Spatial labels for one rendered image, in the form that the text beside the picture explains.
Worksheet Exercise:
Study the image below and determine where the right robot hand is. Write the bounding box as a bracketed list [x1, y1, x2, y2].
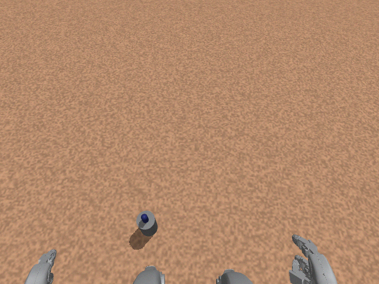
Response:
[289, 234, 338, 284]

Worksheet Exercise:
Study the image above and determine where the left robot hand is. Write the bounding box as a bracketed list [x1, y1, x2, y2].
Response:
[24, 249, 56, 284]

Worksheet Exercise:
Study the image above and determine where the bottle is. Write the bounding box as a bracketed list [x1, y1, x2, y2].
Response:
[136, 211, 158, 236]

